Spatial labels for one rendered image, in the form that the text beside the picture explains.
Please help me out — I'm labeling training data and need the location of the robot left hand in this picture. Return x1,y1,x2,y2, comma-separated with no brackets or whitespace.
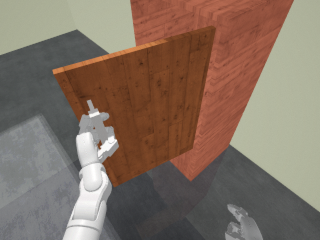
76,112,119,168

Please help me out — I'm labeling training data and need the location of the robot left forearm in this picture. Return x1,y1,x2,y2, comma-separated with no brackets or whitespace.
62,163,112,240

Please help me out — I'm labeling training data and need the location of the robot right hand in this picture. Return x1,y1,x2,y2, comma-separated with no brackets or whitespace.
225,203,263,240

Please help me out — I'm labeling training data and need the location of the handle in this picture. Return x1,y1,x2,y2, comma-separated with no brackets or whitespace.
87,99,108,144

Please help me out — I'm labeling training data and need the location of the cupboard door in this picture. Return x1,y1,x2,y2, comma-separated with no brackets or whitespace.
52,25,216,187

